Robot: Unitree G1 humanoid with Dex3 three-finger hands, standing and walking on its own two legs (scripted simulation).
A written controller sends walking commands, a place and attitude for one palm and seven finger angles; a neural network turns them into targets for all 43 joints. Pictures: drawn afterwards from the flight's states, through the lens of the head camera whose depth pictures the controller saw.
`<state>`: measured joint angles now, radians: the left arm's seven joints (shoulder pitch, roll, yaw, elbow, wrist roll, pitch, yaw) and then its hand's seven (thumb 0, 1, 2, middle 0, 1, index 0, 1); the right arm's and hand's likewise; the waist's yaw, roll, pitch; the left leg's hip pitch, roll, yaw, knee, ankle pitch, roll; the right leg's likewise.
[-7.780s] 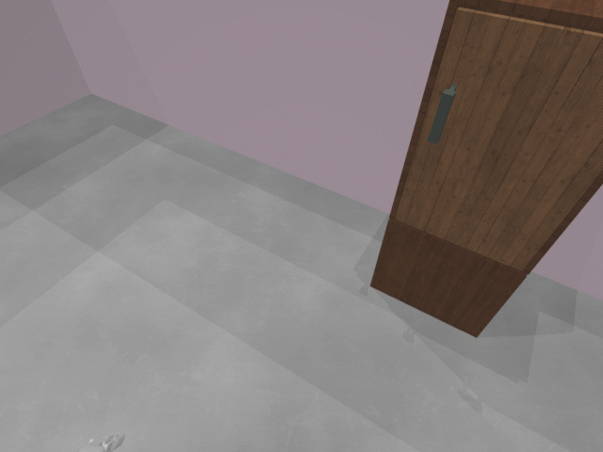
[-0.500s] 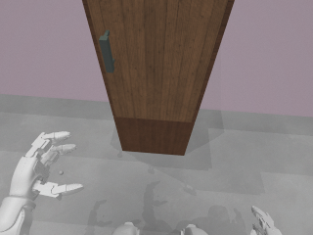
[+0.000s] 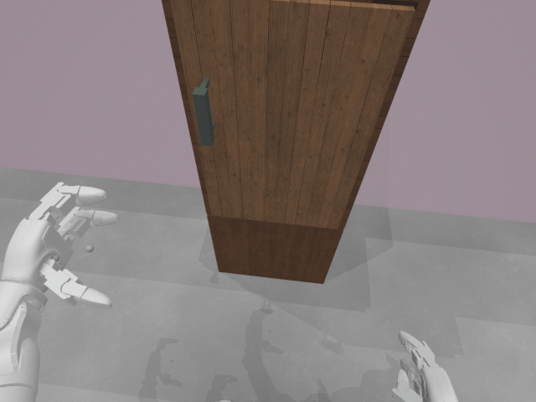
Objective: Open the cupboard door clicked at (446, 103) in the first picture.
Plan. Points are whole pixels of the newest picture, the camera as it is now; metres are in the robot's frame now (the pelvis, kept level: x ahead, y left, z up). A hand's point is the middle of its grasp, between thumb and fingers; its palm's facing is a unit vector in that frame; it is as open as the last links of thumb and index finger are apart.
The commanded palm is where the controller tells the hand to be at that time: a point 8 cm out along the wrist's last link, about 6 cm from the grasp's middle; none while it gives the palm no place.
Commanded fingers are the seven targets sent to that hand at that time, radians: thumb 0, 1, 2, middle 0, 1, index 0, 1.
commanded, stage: raise the hand with hooked fingers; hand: left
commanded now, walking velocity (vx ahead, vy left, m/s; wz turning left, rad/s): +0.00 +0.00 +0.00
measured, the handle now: (206, 112) +0.61 +0.18 +0.08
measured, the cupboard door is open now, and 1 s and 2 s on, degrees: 0 0 0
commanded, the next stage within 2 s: move the hooked fingers beside the handle in 0.56 s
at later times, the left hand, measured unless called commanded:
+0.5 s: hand (105, 240) +0.29 +0.25 +0.09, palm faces +0.00 -1.00 -0.04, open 14.0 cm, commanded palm +0.26 +0.30 +0.09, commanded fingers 0.00 -0.50 0.30 -0.30 -1.20 -0.30 -1.20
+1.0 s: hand (125, 205) +0.36 +0.25 +0.09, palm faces -0.03 -1.00 -0.02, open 14.0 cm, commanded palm +0.33 +0.30 +0.09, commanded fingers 0.00 -0.50 0.30 -0.30 -1.20 -0.30 -1.20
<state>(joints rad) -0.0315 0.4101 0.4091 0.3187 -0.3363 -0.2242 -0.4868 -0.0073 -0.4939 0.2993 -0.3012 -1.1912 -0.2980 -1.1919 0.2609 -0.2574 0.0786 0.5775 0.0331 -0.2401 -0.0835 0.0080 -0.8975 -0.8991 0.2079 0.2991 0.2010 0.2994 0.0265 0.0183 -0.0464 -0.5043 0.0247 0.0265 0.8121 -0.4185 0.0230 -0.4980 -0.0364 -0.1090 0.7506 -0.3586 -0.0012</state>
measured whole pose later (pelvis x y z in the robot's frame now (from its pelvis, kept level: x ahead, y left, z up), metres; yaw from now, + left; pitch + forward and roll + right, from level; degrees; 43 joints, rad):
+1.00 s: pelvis -0.01 -0.02 +0.00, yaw -1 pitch +9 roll -1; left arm -0.40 0.50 0.44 0.74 -0.29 -0.25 -0.54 -0.01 -0.50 0.30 -0.30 -1.20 -0.30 -1.20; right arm 0.28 -0.30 0.06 0.61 0.04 -0.18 -0.10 0.01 -0.90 -0.90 0.21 0.30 0.20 0.30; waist -0.03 0.01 -0.03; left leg -0.56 0.04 0.02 0.81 -0.39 0.00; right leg -0.57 -0.02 -0.11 0.77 -0.34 -0.03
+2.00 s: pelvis +0.00 +0.00 -0.02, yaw -3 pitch +20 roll -3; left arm -0.98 0.75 0.51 1.28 -0.09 -0.30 -0.46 -0.01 -0.50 0.30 -0.30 -1.20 -0.30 -1.20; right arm 0.41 -0.30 0.07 0.62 0.00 0.04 -0.05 0.00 -0.90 -0.90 0.21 0.30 0.20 0.30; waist -0.19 0.00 -0.06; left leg -0.83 0.06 0.04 0.92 -0.44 0.03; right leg -0.82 0.00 -0.09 0.82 -0.35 0.00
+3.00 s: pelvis +0.02 +0.00 -0.02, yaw -3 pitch +23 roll -4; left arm -1.02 0.78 0.51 1.29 -0.05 -0.29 -0.44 -0.01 -0.50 0.30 -0.30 -1.20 -0.30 -1.20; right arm 0.41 -0.29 0.07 0.57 -0.01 0.12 -0.02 0.00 -0.90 -0.90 0.21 0.30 0.20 0.30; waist -0.21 0.01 -0.07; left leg -0.86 0.08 0.02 0.94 -0.47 0.02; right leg -0.84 0.02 -0.10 0.81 -0.36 0.00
